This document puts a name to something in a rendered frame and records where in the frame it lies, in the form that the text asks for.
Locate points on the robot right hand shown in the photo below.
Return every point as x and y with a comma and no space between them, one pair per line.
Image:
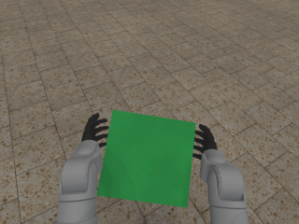
207,143

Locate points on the robot right forearm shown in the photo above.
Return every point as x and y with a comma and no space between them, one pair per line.
225,189

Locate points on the robot left forearm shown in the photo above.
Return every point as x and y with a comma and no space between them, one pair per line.
78,185

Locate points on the carton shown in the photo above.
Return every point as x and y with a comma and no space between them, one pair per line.
147,159

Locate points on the robot left hand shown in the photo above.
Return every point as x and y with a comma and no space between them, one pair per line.
90,131

